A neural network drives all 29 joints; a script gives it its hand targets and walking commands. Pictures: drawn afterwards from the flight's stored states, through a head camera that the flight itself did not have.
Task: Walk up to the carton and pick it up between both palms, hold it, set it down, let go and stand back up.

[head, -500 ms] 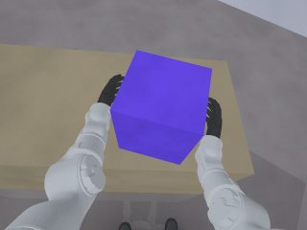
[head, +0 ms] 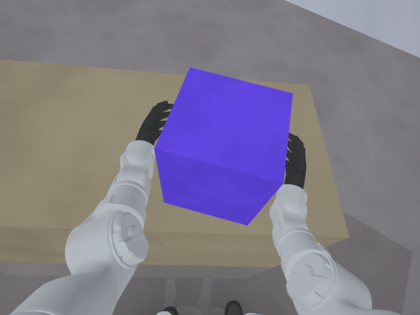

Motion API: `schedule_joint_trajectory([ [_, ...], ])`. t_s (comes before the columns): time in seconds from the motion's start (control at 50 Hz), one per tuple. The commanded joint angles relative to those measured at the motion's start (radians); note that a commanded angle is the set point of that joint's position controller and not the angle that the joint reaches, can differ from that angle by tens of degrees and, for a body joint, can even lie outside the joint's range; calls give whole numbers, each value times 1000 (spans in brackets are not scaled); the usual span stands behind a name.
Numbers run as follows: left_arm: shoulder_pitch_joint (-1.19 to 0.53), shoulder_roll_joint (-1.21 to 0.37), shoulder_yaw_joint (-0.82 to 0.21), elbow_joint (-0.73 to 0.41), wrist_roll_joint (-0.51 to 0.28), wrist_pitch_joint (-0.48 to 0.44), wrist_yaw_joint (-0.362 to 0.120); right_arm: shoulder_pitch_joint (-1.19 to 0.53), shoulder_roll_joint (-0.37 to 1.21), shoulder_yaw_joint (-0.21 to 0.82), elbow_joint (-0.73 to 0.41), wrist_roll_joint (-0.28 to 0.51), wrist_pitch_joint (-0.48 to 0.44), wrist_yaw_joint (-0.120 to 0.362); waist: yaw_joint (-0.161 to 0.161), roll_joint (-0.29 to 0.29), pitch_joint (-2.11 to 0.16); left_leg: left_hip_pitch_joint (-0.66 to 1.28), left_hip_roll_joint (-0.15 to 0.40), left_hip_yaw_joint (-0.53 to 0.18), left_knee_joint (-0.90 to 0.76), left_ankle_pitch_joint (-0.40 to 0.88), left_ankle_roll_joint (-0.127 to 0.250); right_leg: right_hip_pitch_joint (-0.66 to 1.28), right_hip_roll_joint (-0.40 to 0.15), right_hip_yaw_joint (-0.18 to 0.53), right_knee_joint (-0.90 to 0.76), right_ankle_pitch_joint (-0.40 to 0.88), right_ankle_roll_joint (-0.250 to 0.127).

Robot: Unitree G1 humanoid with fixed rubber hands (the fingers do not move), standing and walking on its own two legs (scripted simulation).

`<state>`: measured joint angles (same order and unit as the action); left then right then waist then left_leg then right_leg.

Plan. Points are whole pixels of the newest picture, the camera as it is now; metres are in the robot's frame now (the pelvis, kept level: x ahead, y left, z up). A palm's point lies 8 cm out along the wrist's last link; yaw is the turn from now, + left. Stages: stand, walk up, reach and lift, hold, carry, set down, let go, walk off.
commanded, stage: set down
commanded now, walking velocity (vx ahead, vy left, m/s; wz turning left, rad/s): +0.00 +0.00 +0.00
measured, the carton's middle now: (221, 153) +0.43 -0.03 -0.03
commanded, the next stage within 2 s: none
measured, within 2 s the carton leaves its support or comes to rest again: neither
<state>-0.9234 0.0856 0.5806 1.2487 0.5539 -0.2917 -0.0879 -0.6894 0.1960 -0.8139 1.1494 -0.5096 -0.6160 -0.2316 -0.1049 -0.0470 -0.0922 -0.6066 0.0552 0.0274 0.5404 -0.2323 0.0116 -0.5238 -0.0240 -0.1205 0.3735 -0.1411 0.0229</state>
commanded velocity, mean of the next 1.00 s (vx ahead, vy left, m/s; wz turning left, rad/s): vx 0.00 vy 0.00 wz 0.00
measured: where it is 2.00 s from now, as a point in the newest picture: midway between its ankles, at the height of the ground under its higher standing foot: outside the picture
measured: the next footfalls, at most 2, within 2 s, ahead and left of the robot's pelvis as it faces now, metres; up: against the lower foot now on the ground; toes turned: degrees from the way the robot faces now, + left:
none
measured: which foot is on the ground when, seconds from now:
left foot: down 0.00-1.00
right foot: down 0.00-1.00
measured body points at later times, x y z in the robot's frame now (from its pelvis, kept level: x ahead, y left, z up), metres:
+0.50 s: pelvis +0.00 +0.01 -0.02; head +0.09 +0.05 +0.42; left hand +0.47 +0.12 +0.00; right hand +0.38 -0.18 -0.01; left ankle +0.00 +0.11 -0.73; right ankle +0.01 -0.14 -0.73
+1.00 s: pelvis -0.03 +0.00 -0.03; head +0.05 +0.05 +0.42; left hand +0.47 +0.16 +0.05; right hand +0.39 -0.22 +0.06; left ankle +0.00 +0.11 -0.73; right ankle +0.01 -0.14 -0.73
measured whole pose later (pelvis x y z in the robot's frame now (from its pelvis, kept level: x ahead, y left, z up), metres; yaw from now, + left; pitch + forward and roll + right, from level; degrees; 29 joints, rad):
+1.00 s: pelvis -0.03 +0.00 -0.03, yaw -2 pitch +21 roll -3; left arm -1.13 0.37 -0.23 1.63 -0.32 -0.31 -0.06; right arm -0.97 -0.09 -0.08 1.37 0.27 -0.28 -0.20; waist -0.19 -0.01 -0.26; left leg -0.82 0.03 -0.01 0.75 -0.29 0.01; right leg -0.78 -0.03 -0.07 0.64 -0.22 0.03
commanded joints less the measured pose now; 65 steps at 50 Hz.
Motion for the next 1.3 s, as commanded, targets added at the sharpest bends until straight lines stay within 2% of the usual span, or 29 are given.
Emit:
schedule_joint_trajectory([
  [0.0, -320, -403, -132, 94, 48, -19, -70, -294, 415, 216, 178, -133, 41, 116, 0, 158, -303, 242, -32, 16, -39, 221, -48, 110, 57, -19, 4, 113, -29],
  [0.06, -315, -337, -123, 86, 38, -23, -50, -267, 363, 213, 183, -114, 46, 101, -2, 159, -315, 238, -38, 23, -32, 224, -48, 97, 52, -10, 6, 114, -24],
  [0.1, -313, -206, -120, 81, -1, -27, -16, -254, 229, 186, 186, -77, 46, 77, -16, 160, -326, 226, -38, 20, -29, 198, -48, 86, 50, -1, 13, 94, -23],
  [0.12, -312, -91, -115, 57, -41, -29, 15, -243, 122, 195, 185, -25, 50, 58, -2, 162, -342, 225, -40, 21, -28, 206, -44, 95, 53, 8, 27, 103, -22],
  [0.18, -353, 37, -243, 21, -236, -23, 77, -300, 5, 302, 179, 160, 63, -4, -35, 159, -420, 182, -37, 7, -6, 176, -39, 88, 51, 31, 63, 152, -17],
  [0.26, -418, 128, -348, 98, -413, -57, 91, -380, -78, 436, 188, 342, 61, -35, -31, 172, -588, 165, -47, 9, 86, 262, -55, 68, 48, 54, 130, 253, -18],
  [0.34, -450, 196, -401, 185, -483, -103, 87, -407, -175, 523, 202, 464, 42, -31, -13, 205, -717, 205, -53, 5, 175, 425, -89, 37, 62, 43, 186, 342, -15],
  [0.4, -472, 230, -452, 257, -527, -109, 77, -435, -235, 559, 249, 529, 43, -24, -28, 212, -675, 242, -50, -8, 214, 480, -108, -29, 77, 28, 198, 326, -12],
  [0.42, -485, 230, -467, 255, -543, -115, 76, -441, -254, 554, 248, 541, 43, -22, -39, 223, -683, 247, -47, -15, 219, 480, -115, -60, 80, 24, 208, 307, -13],
  [0.44, -514, 245, -481, 234, -565, -130, 79, -459, -263, 564, 223, 556, 40, -20, -31, 230, -717, 237, -52, -12, 233, 484, -118, -76, 80, 24, 212, 303, -16],
  [0.52, -531, 271, -543, 284, -619, -131, 73, -489, -309, 571, 265, 583, 74, -18, -76, 201, -657, 220, -54, -19, 228, 389, -108, -110, 83, 16, 225, 244, -14],
  [0.6, -531, 291, -605, 335, -678, -121, 63, -514, -340, 633, 260, 654, 110, -2, -61, 210, -636, 186, -56, -27, 212, 345, -102, -113, 78, 19, 232, 192, -19],
  [0.64, -564, 303, -641, 303, -722, -129, 62, -537, -356, 658, 214, 686, 124, 9, -50, 224, -671, 207, -52, -31, 209, 346, -108, -141, 80, 8, 234, 157, -19],
  [0.72, -612, 334, -719, 319, -795, -119, 59, -596, -394, 681, 164, 718, 192, 27, -65, 216, -652, 145, -55, -35, 169, 177, -84, -138, 67, 15, 236, 59, -24],
  [0.78, -647, 327, -792, 305, -851, -107, 52, -620, -412, 703, 141, 751, 235, 38, -77, 245, -674, 172, -46, -50, 156, 161, -90, -162, 63, 6, 237, 43, -29],
  [0.8, -625, 318, -803, 325, -850, -92, 47, -595, -413, 727, 174, 767, 252, 42, -74, 260, -636, 186, -47, -56, 154, 171, -93, -161, 63, 6, 236, 41, -35],
  [0.84, -641, 331, -810, 258, -869, -84, 39, -601, -418, 736, 113, 789, 265, 42, -71, 262, -696, 209, -48, -57, 158, 203, -94, -153, 65, 7, 235, 63, -32],
  [0.88, -662, 357, -809, 251, -884, -73, 37, -629, -427, 722, 92, 772, 289, 34, -94, 229, -696, 204, -57, -48, 160, 192, -85, -149, 61, 14, 223, 55, -31],
  [0.94, -662, 371, -821, 271, -878, -29, 28, -630, -427, 723, 119, 773, 340, 24, -108, 222, -626, 205, -66, -49, 137, 152, -71, -120, 49, 20, 201, 36, -32],
  [0.96, -628, 378, -800, 266, -865, -12, 21, -603, -410, 754, 130, 788, 356, 19, -94, 207, -597, 221, -71, -41, 139, 184, -60, -87, 46, 28, 191, 73, -29],
  [0.98, -645, 386, -794, 242, -862, -1, 16, -607, -420, 746, 115, 794, 363, 14, -101, 211, -612, 228, -71, -39, 133, 195, -65, -67, 47, 28, 187, 90, -24],
  [1.0, -630, 388, -778, 222, -853, 8, 14, -597, -410, 762, 85, 807, 367, 9, -85, 206, -632, 230, -76, -30, 134, 218, -61, -42, 49, 34, 180, 106, -24],
  [1.02, -745, 426, -791, -48, -877, 9, 23, -601, -452, 729, -147, 826, 357, -31, -125, 310, -877, 364, -89, 9, 154, 430, -119, 62, 65, 56, 122, 368, -14],
  [1.04, -719, 453, -774, -31, -871, 53, 23, -600, -466, 741, -133, 828, 377, -43, -115, 313, -858, 424, -85, 5, 169, 498, -131, 97, 85, 47, 132, 431, -13],
  [1.06, -697, 480, -751, -38, -870, 100, 17, -596, -467, 752, -148, 834, 416, -49, -107, 284, -762, 476, -80, -3, 145, 503, -125, 122, 89, 40, 106, 414, -16],
  [1.1, -637, 469, -722, 17, -844, 189, 2, -555, -454, 777, -117, 863, 498, -56, -100, 222, -574, 423, -92, 2, 72, 394, -91, 202, 64, 53, 59, 326, -10],
  [1.16, -622, 465, -727, 63, -869, 240, -4, -599, -421, 803, -242, 868, 591, -63, -92, 142, -471, 321, -98, 7, -45, 191, -35, 271, 37, 69, 25, 207, -4],
  [1.22, -622, 463, -737, 122, -889, 258, -4, -635, -400, 820, -244, 859, 651, -61, -85, 103, -396, 327, -86, -6, -100, 105, -2, 276, 35, 63, 9, 126, -19],
  [1.28, -588, 455, -744, 158, -888, 260, -15, -621, -391, 843, -196, 864, 681, -62, -84, 90, -342, 362, -73, -17, -126, 103, 10, 268, 37, 58, -10, 102, -33],
])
